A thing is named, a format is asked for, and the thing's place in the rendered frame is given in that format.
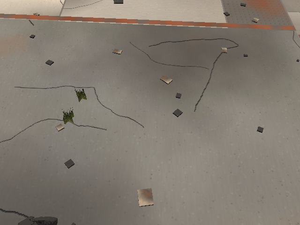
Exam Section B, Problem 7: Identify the left robot hand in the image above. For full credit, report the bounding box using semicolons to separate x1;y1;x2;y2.
18;216;58;225

